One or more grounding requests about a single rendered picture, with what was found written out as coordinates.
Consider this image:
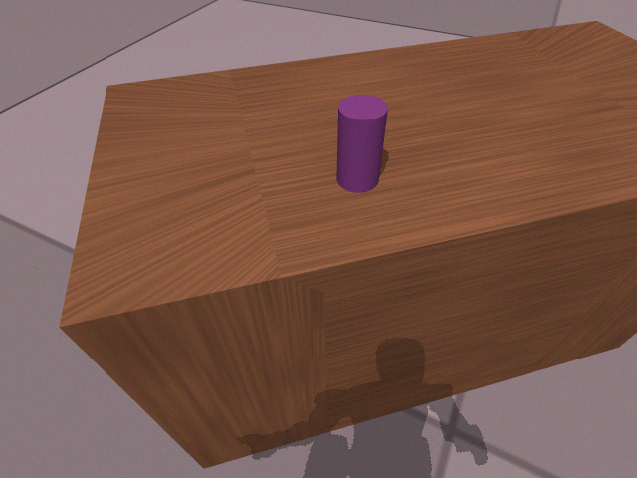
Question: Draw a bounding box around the can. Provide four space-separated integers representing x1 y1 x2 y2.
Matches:
336 95 388 193

